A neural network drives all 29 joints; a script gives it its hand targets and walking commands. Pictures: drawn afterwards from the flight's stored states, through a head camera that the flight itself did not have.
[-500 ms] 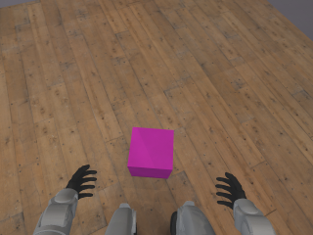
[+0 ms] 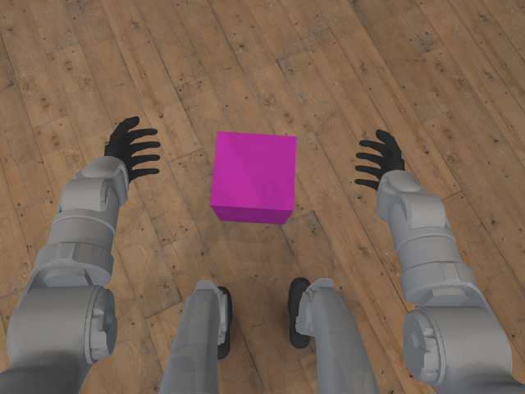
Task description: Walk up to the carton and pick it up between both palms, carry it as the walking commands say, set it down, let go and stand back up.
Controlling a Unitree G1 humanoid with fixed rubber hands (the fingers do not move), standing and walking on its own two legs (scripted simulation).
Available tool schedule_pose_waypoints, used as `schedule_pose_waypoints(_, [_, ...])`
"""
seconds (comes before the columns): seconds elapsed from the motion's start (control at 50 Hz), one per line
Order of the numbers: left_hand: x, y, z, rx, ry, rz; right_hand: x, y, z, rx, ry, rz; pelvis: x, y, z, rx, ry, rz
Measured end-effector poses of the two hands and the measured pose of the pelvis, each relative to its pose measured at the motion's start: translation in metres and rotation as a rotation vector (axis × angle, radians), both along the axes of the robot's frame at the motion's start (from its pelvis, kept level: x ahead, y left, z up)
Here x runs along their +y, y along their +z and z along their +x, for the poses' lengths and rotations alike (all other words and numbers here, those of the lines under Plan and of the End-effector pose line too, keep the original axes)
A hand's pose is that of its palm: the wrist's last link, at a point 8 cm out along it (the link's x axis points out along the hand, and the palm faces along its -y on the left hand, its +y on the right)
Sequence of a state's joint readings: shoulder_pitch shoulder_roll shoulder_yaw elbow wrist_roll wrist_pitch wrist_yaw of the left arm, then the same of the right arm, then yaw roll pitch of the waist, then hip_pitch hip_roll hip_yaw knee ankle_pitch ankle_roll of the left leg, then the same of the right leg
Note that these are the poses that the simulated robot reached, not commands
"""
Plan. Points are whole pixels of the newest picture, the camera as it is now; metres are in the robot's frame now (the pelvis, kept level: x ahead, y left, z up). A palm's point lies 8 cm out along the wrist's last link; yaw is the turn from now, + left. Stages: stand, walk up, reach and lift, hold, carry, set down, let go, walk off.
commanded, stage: reach and lift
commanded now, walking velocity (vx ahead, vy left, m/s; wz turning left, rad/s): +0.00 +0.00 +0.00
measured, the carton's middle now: (254, 182) +0.54 +0.03 -0.53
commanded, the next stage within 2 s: none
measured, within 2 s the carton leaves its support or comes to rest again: neither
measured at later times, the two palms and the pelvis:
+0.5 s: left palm (128, 100) +0.57 +0.25 -0.12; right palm (370, 113) +0.56 -0.17 -0.12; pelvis +0.02 +0.01 +0.00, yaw +0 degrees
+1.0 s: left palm (163, 137) +0.56 +0.22 -0.25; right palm (348, 145) +0.55 -0.17 -0.25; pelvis -0.02 +0.00 -0.13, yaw +1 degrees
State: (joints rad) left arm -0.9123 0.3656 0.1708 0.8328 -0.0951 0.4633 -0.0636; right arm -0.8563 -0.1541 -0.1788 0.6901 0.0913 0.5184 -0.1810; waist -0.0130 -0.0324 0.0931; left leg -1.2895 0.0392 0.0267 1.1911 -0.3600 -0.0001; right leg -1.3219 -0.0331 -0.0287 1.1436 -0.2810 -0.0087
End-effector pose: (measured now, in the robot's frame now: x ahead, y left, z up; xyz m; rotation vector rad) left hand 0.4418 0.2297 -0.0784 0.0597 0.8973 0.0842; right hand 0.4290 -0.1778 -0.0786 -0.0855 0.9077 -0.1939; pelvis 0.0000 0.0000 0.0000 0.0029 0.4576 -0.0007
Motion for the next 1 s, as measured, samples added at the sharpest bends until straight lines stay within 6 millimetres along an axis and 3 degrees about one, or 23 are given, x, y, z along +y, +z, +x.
schedule_pose_waypoints(0.34, [0.017, -0.021, 0.099, -0.199, 0.002, -0.001, 0.000, -0.019, 0.102, -0.218, 0.008, 0.006, 0.008, -0.012, 0.023, 0.215, 0.000, -0.007])
schedule_pose_waypoints(0.42, [0.017, -0.032, 0.117, -0.235, 0.004, 0.005, 0.003, -0.030, 0.121, -0.258, 0.012, 0.022, 0.010, -0.011, 0.026, 0.189, 0.000, -0.012])
schedule_pose_waypoints(0.48, [0.017, -0.040, 0.128, -0.282, -0.002, 0.020, 0.004, -0.041, 0.131, -0.303, 0.025, 0.021, 0.011, -0.005, 0.022, 0.077, 0.006, -0.017])
schedule_pose_waypoints(0.52, [0.015, -0.048, 0.133, -0.308, -0.009, 0.026, 0.004, -0.052, 0.133, -0.319, 0.034, 0.016, 0.012, -0.002, 0.019, 0.005, 0.020, -0.023])
schedule_pose_waypoints(0.6, [0.005, -0.071, 0.128, -0.258, -0.013, 0.006, 0.002, -0.079, 0.123, -0.256, 0.038, 0.016, 0.011, -0.011, 0.023, 0.052, 0.025, -0.029])
schedule_pose_waypoints(0.72, [0.002, -0.100, 0.120, -0.225, 0.014, 0.022, 0.003, -0.098, 0.117, -0.262, 0.021, 0.022, 0.008, -0.030, 0.017, 0.059, 0.019, -0.016])
schedule_pose_waypoints(1.0, [-0.007, -0.176, 0.121, -0.232, 0.028, 0.030, 0.006, -0.174, 0.125, -0.257, -0.005, 0.029, 0.000, -0.133, -0.022, 0.057, 0.026, -0.013])
